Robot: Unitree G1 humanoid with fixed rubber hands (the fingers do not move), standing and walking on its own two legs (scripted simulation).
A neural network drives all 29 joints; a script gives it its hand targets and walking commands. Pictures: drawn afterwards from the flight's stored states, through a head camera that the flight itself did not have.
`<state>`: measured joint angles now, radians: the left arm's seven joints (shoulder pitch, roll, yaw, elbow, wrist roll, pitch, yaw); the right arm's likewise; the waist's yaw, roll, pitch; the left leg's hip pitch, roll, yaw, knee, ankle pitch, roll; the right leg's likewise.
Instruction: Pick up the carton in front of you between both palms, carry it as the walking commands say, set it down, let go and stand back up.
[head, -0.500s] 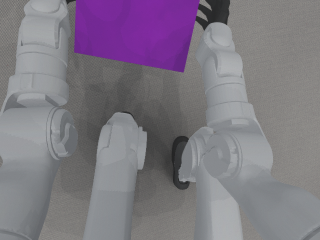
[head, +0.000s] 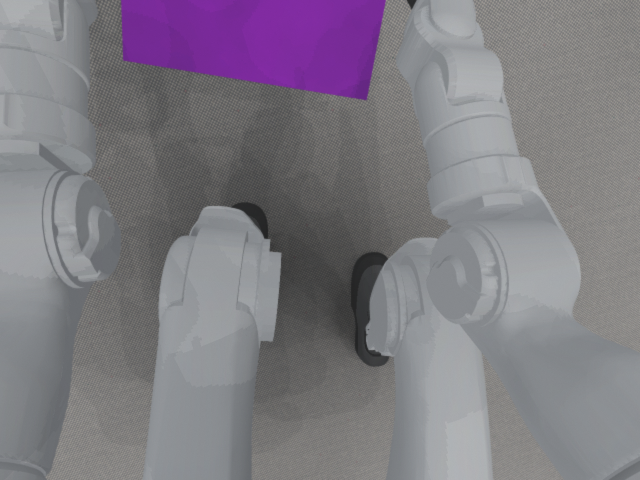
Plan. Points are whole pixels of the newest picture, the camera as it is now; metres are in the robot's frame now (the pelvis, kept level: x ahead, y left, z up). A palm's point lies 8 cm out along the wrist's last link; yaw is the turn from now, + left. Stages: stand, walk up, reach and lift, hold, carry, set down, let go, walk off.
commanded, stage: set down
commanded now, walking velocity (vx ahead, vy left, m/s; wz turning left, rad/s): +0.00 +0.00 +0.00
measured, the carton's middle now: out of the picture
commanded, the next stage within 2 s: none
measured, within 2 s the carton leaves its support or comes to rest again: rests again in 0.36 s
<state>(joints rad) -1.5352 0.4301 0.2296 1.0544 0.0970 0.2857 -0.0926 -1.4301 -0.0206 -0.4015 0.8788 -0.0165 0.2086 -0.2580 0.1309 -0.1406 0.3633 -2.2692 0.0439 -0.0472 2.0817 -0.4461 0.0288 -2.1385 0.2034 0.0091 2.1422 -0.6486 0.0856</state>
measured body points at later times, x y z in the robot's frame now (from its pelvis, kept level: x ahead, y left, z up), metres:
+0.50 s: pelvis +0.01 +0.00 -0.01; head +0.39 +0.08 +0.22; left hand +0.54 +0.31 -0.18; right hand +0.58 +0.00 -0.18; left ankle +0.14 +0.12 -0.36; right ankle +0.10 -0.12 -0.36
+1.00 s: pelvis +0.01 +0.00 -0.02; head +0.38 +0.08 +0.20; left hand +0.49 +0.35 -0.23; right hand +0.56 -0.03 -0.22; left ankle +0.14 +0.12 -0.36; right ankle +0.10 -0.12 -0.36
